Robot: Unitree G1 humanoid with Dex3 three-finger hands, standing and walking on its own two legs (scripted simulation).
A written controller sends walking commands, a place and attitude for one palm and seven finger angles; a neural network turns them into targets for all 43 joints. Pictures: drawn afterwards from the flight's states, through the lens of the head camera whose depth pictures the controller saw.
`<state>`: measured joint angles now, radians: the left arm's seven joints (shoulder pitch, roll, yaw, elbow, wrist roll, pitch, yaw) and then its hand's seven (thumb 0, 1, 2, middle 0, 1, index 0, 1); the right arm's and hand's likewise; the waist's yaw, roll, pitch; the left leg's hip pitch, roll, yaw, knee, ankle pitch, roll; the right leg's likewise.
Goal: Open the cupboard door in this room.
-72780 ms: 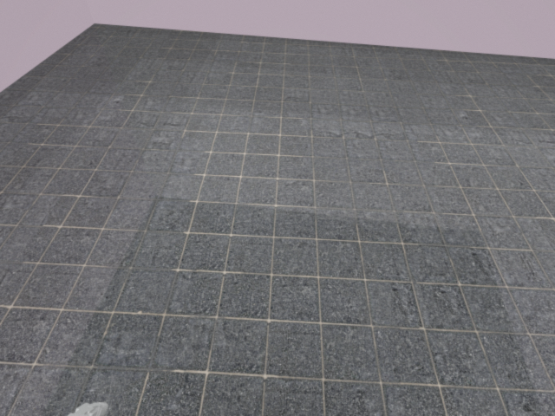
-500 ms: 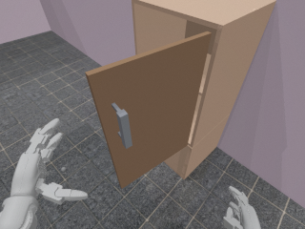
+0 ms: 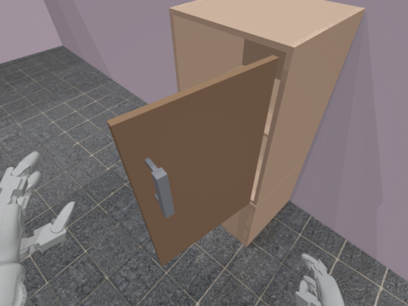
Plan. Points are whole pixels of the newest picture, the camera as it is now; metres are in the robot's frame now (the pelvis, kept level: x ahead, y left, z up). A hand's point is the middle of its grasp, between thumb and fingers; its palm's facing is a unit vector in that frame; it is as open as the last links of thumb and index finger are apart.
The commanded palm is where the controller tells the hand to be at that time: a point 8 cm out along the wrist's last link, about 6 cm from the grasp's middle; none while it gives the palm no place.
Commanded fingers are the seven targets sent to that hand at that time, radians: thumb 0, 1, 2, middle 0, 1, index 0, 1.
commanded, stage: draw the hand back to the body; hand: left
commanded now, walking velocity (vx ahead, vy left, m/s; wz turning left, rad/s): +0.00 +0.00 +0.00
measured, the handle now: (159, 188) +0.33 +0.14 +0.06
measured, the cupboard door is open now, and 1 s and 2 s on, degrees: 83 83 83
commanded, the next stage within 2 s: step back with the hand held close in 0.46 s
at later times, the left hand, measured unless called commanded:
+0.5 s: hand (59, 218) +0.19 +0.25 +0.15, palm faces +0.46 -0.80 -0.40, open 7.4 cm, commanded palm +0.14 +0.28 +0.17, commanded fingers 0.00 0.90 0.90 -0.20 -0.30 -0.20 -0.30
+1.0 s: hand (39, 234) +0.17 +0.26 +0.15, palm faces +0.31 -0.80 -0.51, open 7.4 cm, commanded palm +0.10 +0.31 +0.17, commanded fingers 0.00 0.90 0.90 -0.20 -0.30 -0.20 -0.30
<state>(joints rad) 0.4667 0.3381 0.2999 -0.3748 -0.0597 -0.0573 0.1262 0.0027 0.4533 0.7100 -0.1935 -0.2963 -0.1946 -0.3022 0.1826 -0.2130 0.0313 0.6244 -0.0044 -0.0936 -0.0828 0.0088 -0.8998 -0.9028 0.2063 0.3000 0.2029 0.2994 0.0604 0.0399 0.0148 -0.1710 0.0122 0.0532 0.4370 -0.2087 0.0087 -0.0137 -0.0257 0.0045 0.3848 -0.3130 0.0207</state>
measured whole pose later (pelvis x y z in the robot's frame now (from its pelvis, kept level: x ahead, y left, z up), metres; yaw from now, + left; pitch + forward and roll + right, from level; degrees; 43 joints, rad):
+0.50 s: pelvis +0.00 -0.02 +0.00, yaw +0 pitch -4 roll +0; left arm 0.45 0.34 0.33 -0.35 -0.07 -0.08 0.12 0.01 0.88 0.90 -0.21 -0.30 -0.21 -0.30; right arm 0.18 -0.23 0.00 0.64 0.00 -0.08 -0.09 0.01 -0.90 -0.90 0.20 0.30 0.20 0.30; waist 0.06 0.05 0.02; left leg -0.15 0.04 0.04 0.42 -0.20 -0.02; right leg 0.00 0.00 -0.01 0.37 -0.31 -0.01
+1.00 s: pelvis -0.05 +0.01 +0.00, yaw -2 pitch +0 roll -1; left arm 0.56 0.44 0.40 -0.50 -0.06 -0.12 0.12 0.01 0.88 0.90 -0.21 -0.30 -0.22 -0.30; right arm 0.16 -0.23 -0.02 0.53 0.02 0.03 -0.09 0.01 -0.90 -0.90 0.20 0.30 0.20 0.30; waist 0.00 0.01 0.06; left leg -0.32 0.04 0.08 0.47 -0.15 0.02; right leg -0.18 0.00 0.03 0.44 -0.25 0.03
